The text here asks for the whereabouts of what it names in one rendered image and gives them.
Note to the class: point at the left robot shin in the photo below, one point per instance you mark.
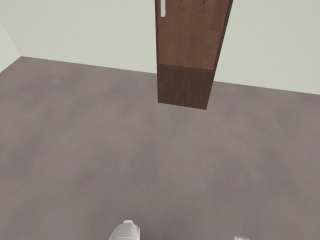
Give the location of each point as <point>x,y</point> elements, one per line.
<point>128,221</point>

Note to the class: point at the robot left thigh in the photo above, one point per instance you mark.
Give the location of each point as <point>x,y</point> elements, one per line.
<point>126,231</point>

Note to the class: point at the cupboard door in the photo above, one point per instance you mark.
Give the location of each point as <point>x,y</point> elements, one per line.
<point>190,33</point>

